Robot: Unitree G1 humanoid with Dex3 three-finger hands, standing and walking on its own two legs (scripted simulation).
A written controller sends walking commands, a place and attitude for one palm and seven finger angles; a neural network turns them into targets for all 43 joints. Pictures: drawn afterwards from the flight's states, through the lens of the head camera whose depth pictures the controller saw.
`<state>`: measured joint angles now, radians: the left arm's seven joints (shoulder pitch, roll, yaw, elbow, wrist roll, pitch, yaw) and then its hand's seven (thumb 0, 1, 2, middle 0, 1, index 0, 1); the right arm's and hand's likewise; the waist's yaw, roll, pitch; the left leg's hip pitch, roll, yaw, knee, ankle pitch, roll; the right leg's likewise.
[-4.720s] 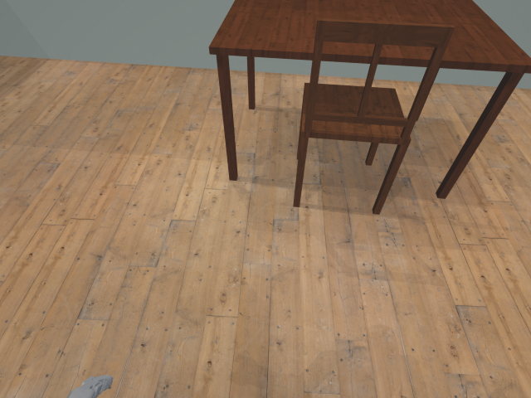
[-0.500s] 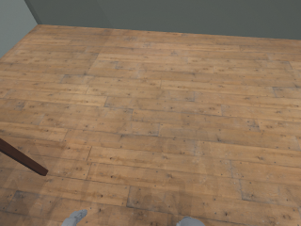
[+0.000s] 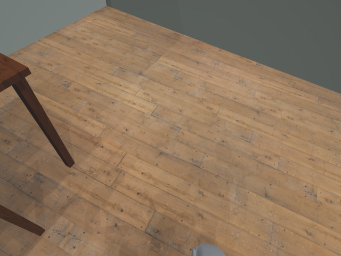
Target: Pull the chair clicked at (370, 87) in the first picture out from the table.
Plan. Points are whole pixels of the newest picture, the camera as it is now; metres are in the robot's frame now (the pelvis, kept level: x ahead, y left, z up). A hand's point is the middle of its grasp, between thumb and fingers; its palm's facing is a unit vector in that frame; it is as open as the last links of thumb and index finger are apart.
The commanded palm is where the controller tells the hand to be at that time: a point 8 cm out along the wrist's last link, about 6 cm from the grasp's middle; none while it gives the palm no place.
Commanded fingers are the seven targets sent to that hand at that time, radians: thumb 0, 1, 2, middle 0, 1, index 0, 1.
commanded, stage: turn to face it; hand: left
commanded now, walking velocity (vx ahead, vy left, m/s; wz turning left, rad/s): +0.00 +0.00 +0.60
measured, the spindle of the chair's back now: out of the picture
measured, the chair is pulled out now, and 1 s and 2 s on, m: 0.00 0.00 0.00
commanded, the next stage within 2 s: take the last steps up to it in 1.58 s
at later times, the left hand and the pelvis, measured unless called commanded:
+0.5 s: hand out of the picture +0.01 +0.14 -0.14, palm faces +0.32 -0.91 -0.28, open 7.4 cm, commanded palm none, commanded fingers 0.00 0.90 0.90 -0.20 -0.30 -0.20 -0.30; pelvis -0.02 -0.07 +0.00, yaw +18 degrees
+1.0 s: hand out of the picture -0.16 +0.17 -0.17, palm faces +0.62 -0.74 -0.26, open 7.4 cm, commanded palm none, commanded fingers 0.00 0.90 0.90 -0.20 -0.30 -0.20 -0.30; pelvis -0.06 -0.04 +0.00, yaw +37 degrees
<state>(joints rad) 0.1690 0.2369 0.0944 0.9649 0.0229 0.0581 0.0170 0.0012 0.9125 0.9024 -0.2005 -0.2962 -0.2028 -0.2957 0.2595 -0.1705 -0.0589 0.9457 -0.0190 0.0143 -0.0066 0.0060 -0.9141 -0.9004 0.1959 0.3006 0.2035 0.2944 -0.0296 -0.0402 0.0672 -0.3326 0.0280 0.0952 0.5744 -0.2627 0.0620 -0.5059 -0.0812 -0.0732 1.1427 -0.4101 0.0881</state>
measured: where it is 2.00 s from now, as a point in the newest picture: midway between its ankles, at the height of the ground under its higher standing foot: outside the picture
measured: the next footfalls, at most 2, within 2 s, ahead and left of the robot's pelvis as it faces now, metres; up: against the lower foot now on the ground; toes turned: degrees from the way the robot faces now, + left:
right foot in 0.38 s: +0.04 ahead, -0.17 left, +0.00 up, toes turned +13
left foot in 0.84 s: -0.09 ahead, +0.07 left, +0.00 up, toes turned +38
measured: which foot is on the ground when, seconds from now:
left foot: down 0.00-0.38, up 0.40-0.82, down 0.84-1.00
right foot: up 0.00-0.36, down 0.38-0.84, up 0.86-1.00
